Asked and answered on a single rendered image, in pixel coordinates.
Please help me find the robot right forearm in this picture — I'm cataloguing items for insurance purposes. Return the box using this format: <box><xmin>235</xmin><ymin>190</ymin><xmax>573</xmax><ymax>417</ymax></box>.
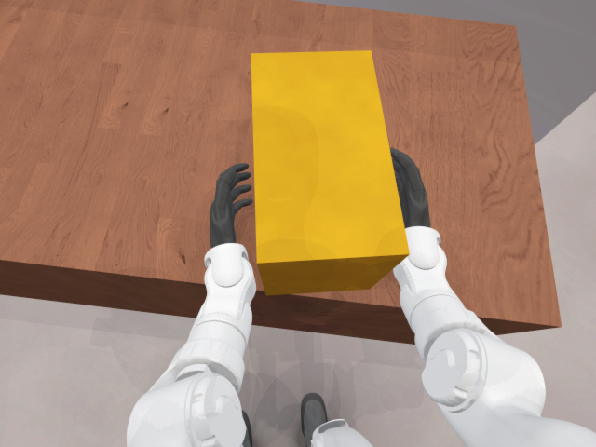
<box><xmin>393</xmin><ymin>226</ymin><xmax>546</xmax><ymax>397</ymax></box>

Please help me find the carton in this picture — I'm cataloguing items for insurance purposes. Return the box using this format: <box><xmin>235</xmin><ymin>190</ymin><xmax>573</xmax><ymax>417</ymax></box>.
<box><xmin>251</xmin><ymin>50</ymin><xmax>410</xmax><ymax>296</ymax></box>

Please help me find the robot left upper arm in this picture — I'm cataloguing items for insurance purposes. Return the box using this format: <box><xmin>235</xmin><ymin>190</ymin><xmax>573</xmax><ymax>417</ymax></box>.
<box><xmin>127</xmin><ymin>372</ymin><xmax>246</xmax><ymax>447</ymax></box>

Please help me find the robot right upper arm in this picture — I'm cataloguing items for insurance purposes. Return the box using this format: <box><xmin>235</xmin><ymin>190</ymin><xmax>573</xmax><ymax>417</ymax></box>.
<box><xmin>422</xmin><ymin>329</ymin><xmax>596</xmax><ymax>447</ymax></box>

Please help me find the pedestal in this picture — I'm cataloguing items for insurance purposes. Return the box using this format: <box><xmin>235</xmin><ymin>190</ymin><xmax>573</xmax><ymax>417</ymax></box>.
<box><xmin>0</xmin><ymin>0</ymin><xmax>562</xmax><ymax>345</ymax></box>

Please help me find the left robot hand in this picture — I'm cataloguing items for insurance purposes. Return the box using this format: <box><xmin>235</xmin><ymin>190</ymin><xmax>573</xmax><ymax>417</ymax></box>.
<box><xmin>210</xmin><ymin>163</ymin><xmax>252</xmax><ymax>248</ymax></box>

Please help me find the right robot hand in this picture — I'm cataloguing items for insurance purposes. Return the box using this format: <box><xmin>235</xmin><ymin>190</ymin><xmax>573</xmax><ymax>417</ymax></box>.
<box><xmin>389</xmin><ymin>147</ymin><xmax>430</xmax><ymax>228</ymax></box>

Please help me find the robot left forearm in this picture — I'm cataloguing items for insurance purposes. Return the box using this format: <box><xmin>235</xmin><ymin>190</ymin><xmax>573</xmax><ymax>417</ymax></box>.
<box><xmin>127</xmin><ymin>243</ymin><xmax>256</xmax><ymax>447</ymax></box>

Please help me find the robot right thigh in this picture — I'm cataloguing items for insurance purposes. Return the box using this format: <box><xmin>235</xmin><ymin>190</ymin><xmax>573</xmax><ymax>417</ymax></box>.
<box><xmin>314</xmin><ymin>427</ymin><xmax>373</xmax><ymax>447</ymax></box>

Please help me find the right robot shin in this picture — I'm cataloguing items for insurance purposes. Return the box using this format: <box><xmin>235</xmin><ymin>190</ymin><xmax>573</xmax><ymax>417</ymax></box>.
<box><xmin>311</xmin><ymin>419</ymin><xmax>349</xmax><ymax>447</ymax></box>

